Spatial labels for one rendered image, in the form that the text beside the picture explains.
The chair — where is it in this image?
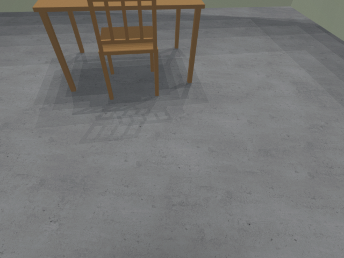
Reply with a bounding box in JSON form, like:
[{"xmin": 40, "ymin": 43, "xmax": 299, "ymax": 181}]
[{"xmin": 87, "ymin": 0, "xmax": 159, "ymax": 100}]

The table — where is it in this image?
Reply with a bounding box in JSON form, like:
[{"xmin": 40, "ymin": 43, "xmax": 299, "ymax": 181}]
[{"xmin": 32, "ymin": 0, "xmax": 205, "ymax": 92}]

